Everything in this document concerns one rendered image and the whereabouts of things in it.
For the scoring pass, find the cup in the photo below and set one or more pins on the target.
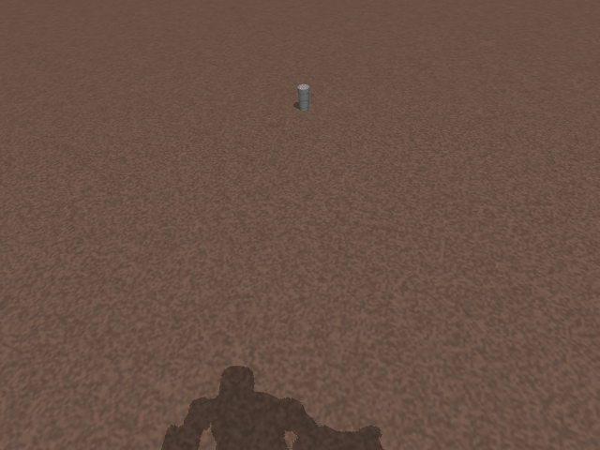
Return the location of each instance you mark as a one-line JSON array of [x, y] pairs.
[[303, 96]]

